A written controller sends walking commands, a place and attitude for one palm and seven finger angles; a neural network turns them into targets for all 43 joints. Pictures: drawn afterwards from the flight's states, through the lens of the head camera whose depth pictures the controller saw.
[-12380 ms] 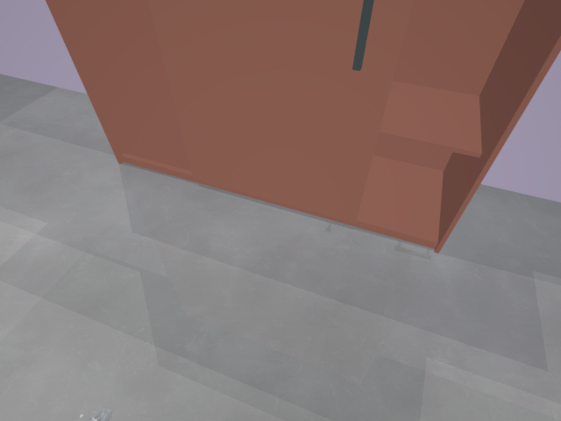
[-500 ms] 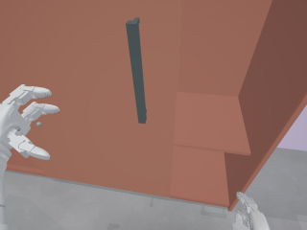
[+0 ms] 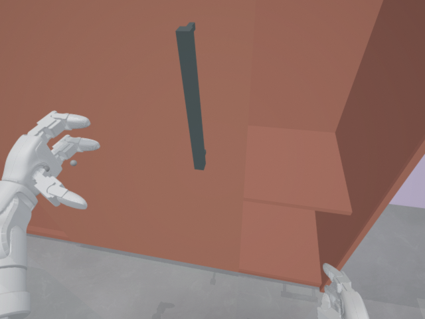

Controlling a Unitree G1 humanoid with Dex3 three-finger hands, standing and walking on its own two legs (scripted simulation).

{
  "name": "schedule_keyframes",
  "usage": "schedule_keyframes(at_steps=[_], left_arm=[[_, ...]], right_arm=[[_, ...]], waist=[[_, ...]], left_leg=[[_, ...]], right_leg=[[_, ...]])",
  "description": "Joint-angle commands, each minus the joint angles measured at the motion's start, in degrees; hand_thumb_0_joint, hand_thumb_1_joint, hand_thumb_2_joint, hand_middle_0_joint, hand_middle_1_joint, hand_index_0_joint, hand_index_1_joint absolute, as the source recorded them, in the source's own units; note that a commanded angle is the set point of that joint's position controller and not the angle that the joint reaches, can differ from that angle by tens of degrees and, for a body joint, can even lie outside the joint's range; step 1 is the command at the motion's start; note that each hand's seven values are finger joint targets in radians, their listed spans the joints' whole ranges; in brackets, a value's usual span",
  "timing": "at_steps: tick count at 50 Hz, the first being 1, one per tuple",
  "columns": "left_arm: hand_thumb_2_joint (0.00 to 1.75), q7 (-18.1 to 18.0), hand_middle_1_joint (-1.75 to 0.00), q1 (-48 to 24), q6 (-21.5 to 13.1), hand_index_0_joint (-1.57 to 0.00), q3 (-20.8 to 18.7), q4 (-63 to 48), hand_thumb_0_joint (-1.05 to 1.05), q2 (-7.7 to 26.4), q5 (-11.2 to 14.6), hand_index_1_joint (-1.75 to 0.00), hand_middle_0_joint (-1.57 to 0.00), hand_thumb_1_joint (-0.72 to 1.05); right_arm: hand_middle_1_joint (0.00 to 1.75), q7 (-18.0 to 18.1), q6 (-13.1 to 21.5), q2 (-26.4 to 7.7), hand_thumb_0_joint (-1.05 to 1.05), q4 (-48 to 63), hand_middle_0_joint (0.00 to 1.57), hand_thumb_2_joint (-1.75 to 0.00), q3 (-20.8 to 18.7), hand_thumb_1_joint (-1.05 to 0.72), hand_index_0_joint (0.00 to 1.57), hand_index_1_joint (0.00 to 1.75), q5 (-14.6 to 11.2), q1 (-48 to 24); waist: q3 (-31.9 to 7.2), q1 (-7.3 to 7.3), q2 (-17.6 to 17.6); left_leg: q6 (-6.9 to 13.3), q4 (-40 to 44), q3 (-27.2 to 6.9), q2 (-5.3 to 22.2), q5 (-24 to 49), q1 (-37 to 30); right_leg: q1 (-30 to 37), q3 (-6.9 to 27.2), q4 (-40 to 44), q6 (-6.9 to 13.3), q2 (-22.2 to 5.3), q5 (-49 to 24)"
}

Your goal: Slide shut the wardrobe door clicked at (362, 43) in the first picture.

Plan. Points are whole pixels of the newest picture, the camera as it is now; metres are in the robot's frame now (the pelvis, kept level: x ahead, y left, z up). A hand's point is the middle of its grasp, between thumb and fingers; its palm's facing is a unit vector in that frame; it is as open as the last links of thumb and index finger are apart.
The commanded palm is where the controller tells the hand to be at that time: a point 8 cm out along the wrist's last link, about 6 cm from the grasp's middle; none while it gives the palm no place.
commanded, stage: move the hooked fingers beside the handle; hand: left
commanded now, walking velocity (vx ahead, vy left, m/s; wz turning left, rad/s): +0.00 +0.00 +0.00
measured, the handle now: (196, 106) +0.49 +0.09 +0.17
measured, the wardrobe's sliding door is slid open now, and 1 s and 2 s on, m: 0.37 0.37 0.37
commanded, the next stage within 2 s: none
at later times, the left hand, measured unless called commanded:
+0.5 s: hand (111, 142) +0.36 +0.22 +0.19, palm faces -0.05 -1.00 -0.06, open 14.0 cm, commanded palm +0.33 +0.27 +0.19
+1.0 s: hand (138, 128) +0.40 +0.18 +0.18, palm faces -0.08 -1.00 -0.02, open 14.0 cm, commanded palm +0.38 +0.23 +0.18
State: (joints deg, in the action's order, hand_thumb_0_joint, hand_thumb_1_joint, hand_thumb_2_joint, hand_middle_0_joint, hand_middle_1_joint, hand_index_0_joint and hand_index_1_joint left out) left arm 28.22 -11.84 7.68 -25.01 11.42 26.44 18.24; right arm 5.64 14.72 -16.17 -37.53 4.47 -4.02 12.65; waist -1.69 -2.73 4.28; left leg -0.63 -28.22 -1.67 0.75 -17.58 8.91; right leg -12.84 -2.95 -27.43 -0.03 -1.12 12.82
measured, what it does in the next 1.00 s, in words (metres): stands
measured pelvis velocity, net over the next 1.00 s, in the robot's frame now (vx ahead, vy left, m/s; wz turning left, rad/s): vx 0.01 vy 0.01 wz -0.03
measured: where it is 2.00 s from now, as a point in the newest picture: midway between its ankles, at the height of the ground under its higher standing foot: outside the picture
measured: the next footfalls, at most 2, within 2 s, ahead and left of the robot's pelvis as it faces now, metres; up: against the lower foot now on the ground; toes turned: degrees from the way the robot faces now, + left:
none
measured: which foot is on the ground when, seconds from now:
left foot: down 0.00-1.00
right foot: down 0.00-1.00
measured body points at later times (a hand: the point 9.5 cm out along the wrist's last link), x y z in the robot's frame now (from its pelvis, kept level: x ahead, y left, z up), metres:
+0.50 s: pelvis +0.01 +0.00 +0.00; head +0.00 -0.03 +0.45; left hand +0.35 +0.27 +0.19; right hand +0.17 -0.24 -0.09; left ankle -0.02 +0.13 -0.74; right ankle +0.02 -0.12 -0.74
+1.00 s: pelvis +0.01 +0.01 +0.00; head +0.01 -0.02 +0.45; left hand +0.40 +0.24 +0.19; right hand +0.16 -0.24 -0.10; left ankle -0.02 +0.13 -0.74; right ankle +0.02 -0.12 -0.74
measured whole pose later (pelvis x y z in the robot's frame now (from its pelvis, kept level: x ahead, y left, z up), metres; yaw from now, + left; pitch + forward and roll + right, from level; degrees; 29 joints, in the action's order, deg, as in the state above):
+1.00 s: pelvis +0.01 +0.01 +0.00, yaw -2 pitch +1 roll +0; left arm 17.5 -29.1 6.0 -16.3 25.9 19.8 13.4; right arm 5.2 11.0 -15.4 -38.6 3.4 -3.5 14.1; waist -2.1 0.1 3.5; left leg 0.0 -26.7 0.1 0.4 -17.6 10.4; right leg -15.4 -1.2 -27.0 -0.6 -1.3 12.8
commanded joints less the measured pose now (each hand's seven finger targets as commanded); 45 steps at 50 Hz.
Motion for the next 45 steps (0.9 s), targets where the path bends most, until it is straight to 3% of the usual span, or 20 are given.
schedule_keyframes(at_steps=[1,3,7,8,11,15,16,19,21,22,23,27,30,32,34,37,40,41,43,45], left_arm=[[0.3,-2.0,-1.2,-22.4,-4.5,-0.3,-4.9,-10.7,0.0,16.5,0.6,-1.2,-0.3,-0.5],[0.3,-2.3,-1.2,-23.3,-4.6,-0.3,-4.1,-10.5,0.0,15.8,0.3,-1.2,-0.3,-0.5],[0.3,-3.2,-1.2,-24.1,-4.0,-0.3,-3.1,-7.2,0.0,14.6,-0.1,-1.2,-0.3,-0.5],[0.3,-3.5,-1.2,-24.4,-3.9,-0.3,-4.0,-6.6,0.0,15.7,-0.4,-1.2,-0.3,-0.5],[0.3,-4.1,-1.2,-24.8,-4.1,-0.3,-4.4,-6.9,0.0,16.1,-0.7,-1.2,-0.3,-0.5],[0.3,-4.6,-1.2,-27.9,-4.4,-0.3,-2.7,-7.0,0.0,14.3,-0.9,-1.2,-0.3,-0.5],[0.3,-4.8,-1.2,-27.4,-4.5,-0.3,-2.3,-6.8,0.0,13.7,-0.8,-1.2,-0.3,-0.5],[0.3,-5.2,-1.2,-28.3,-4.4,-0.3,-1.5,-6.0,0.0,12.8,-1.1,-1.2,-0.3,-0.5],[0.3,-5.8,-1.2,-29.4,-4.5,-0.3,-0.7,-5.3,0.0,12.3,-1.2,-1.2,-0.3,-0.5],[0.3,-6.1,-1.2,-29.6,-4.6,-0.3,-1.9,-4.9,0.0,13.4,-1.3,-1.2,-0.3,-0.5],[0.3,-6.2,-1.2,-29.8,-4.7,-0.3,-2.4,-5.5,0.0,13.9,-1.4,-1.2,-0.3,-0.5],[0.3,-6.8,-1.2,-33.4,-4.7,-0.3,0.7,-3.4,0.0,11.2,-1.7,-1.2,-0.3,-0.5],[0.3,-7.2,-1.2,-34.6,-5.2,-0.3,1.0,-4.5,0.0,10.9,-2.2,-1.2,-0.3,-0.5],[0.3,-7.6,-1.2,-34.9,-5.2,-0.3,1.1,-1.3,0.0,10.8,-2.1,-1.2,-0.3,-0.5],[0.3,-7.8,-1.2,-34.9,-5.1,-0.3,0.2,-0.6,0.0,11.5,-2.3,-1.2,-0.3,-0.5],[0.3,-8.4,-1.2,-38.9,-5.5,-0.3,3.7,-0.4,0.0,8.6,-2.7,-1.2,-0.3,-0.5],[0.3,-9.1,-1.2,-39.1,-5.8,-0.3,3.3,-0.9,0.0,8.7,-3.1,-1.2,-0.3,-0.5],[0.3,-9.6,-1.2,-38.3,-5.9,-0.3,2.6,-0.2,0.0,9.3,-3.2,-1.2,-0.3,-0.5],[0.3,-10.0,-1.2,-40.1,-6.0,-0.3,5.1,-0.3,0.0,6.5,-3.2,-1.2,-0.3,-0.5],[0.3,-10.6,-1.2,-40.1,-5.5,-0.3,4.7,2.2,0.0,6.9,-3.6,-1.2,-0.3,-0.5]], right_arm=[[0.3,0.5,3.5,-6.4,0.0,9.1,0.2,-0.9,-3.0,-0.9,0.2,0.3,0.0,-6.7],[0.3,0.5,3.4,-6.3,0.0,9.3,0.2,-0.9,-3.0,-0.9,0.2,0.3,0.0,-6.7],[0.3,0.3,2.8,-6.5,0.0,9.2,0.2,-0.9,-3.1,-0.9,0.2,0.3,-0.1,-6.5],[0.3,0.3,2.7,-6.6,0.0,9.1,0.2,-0.9,-3.3,-0.9,0.2,0.3,-0.1,-6.3],[0.3,0.2,2.4,-6.6,0.0,9.3,0.2,-0.9,-3.4,-0.9,0.2,0.3,0.1,-6.1],[0.3,0.3,2.1,-6.5,0.0,9.2,0.2,-0.9,-3.6,-0.9,0.2,0.3,0.0,-5.8],[0.3,0.2,2.0,-6.3,0.0,9.2,0.2,-0.9,-3.5,-0.9,0.2,0.3,0.1,-5.7],[0.3,0.2,1.9,-6.4,0.0,9.1,0.2,-0.9,-3.5,-0.9,0.2,0.3,0.0,-5.6],[0.3,0.3,1.6,-6.5,0.0,8.7,0.2,-0.9,-3.6,-0.9,0.2,0.3,0.1,-5.3],[0.3,0.3,1.6,-6.6,0.0,8.7,0.2,-0.9,-3.8,-0.9,0.2,0.3,0.1,-5.1],[0.3,0.3,1.6,-6.6,0.0,8.8,0.2,-0.9,-3.8,-0.9,0.2,0.3,0.1,-5.3],[0.3,0.4,1.1,-6.4,0.0,8.4,0.2,-0.9,-3.7,-0.9,0.2,0.3,-0.1,-4.9],[0.3,0.4,1.3,-6.2,0.0,8.7,0.2,-0.9,-3.8,-0.9,0.2,0.3,0.1,-4.7],[0.3,0.5,0.9,-6.4,0.0,8.0,0.2,-0.9,-3.7,-0.9,0.2,0.3,0.1,-4.2],[0.3,0.4,0.7,-6.4,0.0,8.1,0.2,-0.9,-3.7,-0.9,0.2,0.3,0.2,-4.1],[0.3,0.4,0.4,-6.2,0.0,8.0,0.2,-0.9,-3.7,-0.9,0.2,0.3,0.1,-4.2],[0.3,0.2,0.5,-6.0,0.0,8.0,0.2,-0.9,-3.9,-0.9,0.2,0.3,0.2,-3.8],[0.3,0.1,0.3,-6.1,0.0,7.8,0.2,-0.9,-3.8,-0.9,0.2,0.3,0.3,-3.5],[0.3,0.0,0.3,-5.9,0.0,7.8,0.2,-0.9,-3.8,-0.9,0.2,0.3,0.3,-3.7],[0.3,0.0,-0.1,-6.1,0.0,7.3,0.2,-0.9,-3.9,-0.9,0.2,0.3,0.3,-3.0]], waist=[[-9.8,1.17,-0.6],[-11.0,1.18,0.7],[-9.7,1.22,-1.3],[-10.3,1.09,-0.5],[-12.4,0.93,-2.8],[-13.7,1.63,-0.5],[-13.1,1.54,-2.1],[-12.9,1.6,-1.4],[-12.7,1.87,-2.9],[-13.3,1.85,-3.1],[-14.1,1.59,-1.8],[-12.5,2.67,-2.4],[-15.8,2.38,-0.4],[-14.0,2.72,-3.5],[-14.6,2.32,-3.0],[-13.5,3.24,-1.9],[-16.4,2.88,-1.3],[-15.9,2.51,-2.1],[-15.5,3.05,-2.9],[-15.1,3.2,-3.3]], left_leg=[[2.0,4.6,0.6,-1.2,12.5,0.2],[2.0,4.5,0.8,-1.3,13.3,-0.2],[2.0,4.5,1.1,-1.2,13.0,1.4],[2.0,4.4,1.2,-1.2,13.3,1.2],[2.2,3.8,1.5,-1.1,14.8,1.1],[2.1,3.7,1.7,-1.1,16.2,-0.2],[2.2,3.6,1.8,-1.0,16.0,0.3],[2.1,3.9,1.8,-1.0,16.3,0.3],[2.2,3.9,1.7,-1.0,16.0,0.5],[2.2,3.9,1.7,-1.0,16.0,0.4],[2.2,3.8,1.9,-1.1,16.4,0.1],[2.2,4.1,1.8,-1.0,15.3,0.4],[2.0,3.7,1.7,-1.0,18.0,-1.6],[2.1,3.8,1.7,-0.9,17.2,-0.3],[2.1,3.9,1.8,-0.9,17.5,0.0],[1.9,4.1,1.7,-0.9,16.2,-0.4],[1.8,3.7,1.7,-0.8,19.6,-2.0],[1.8,3.8,1.6,-0.7,19.6,-1.5],[1.8,4.1,1.5,-0.8,19.1,-1.3],[1.8,4.1,1.7,-0.7,19.1,-1.0]], right_leg=[[4.7,-0.6,3.4,0.8,1.3,-8.0],[5.1,-0.4,3.0,0.9,1.1,-9.6],[4.7,-0.3,3.0,0.8,1.0,-9.6],[4.9,-0.2,2.8,0.9,1.0,-9.9],[6.4,0.0,2.4,0.7,0.9,-11.8],[6.0,0.0,1.9,0.8,0.8,-13.9],[6.1,0.1,2.2,0.7,0.8,-13.9],[5.8,0.0,1.9,0.9,0.8,-14.4],[5.7,-0.1,2.2,0.8,0.9,-13.9],[6.0,0.1,2.2,0.8,0.9,-14.3],[6.6,0.4,2.0,0.9,0.7,-14.9],[5.1,0.2,2.6,0.8,0.9,-13.7],[6.0,0.2,1.7,1.1,0.7,-16.1],[5.7,0.2,2.1,0.9,0.9,-15.8],[6.1,0.3,1.8,1.1,0.7,-16.2],[4.6,0.2,2.3,1.1,0.8,-14.6],[5.8,0.2,1.5,1.3,0.7,-17.6],[6.0,0.2,1.7,1.3,0.9,-17.2],[5.7,0.1,1.8,1.3,0.9,-17.3],[5.2,0.1,1.7,1.2,0.9,-17.3]])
